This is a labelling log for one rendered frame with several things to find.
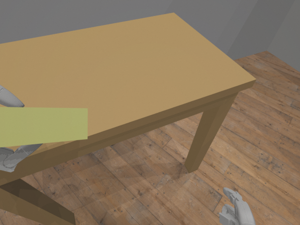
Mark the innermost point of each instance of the sponge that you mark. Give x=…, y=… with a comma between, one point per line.
x=35, y=125

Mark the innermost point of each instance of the right robot hand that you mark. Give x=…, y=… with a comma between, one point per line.
x=240, y=214

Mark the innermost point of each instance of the table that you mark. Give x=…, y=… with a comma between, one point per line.
x=133, y=77

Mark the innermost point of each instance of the left robot hand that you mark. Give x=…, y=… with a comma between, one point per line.
x=8, y=158

